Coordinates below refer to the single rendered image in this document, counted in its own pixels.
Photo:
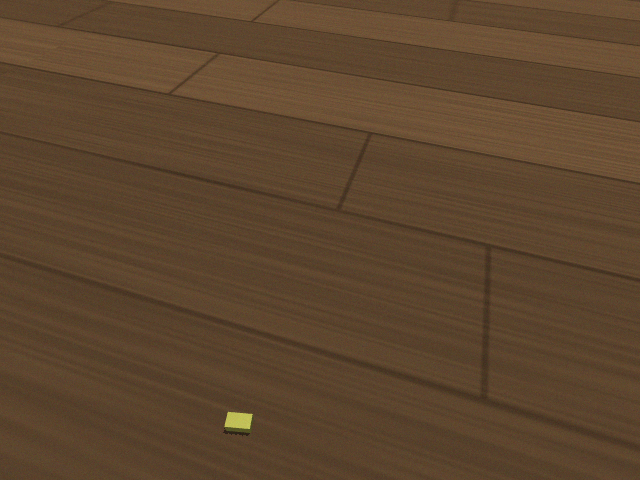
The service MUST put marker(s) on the small box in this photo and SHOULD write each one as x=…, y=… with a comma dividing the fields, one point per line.
x=239, y=422

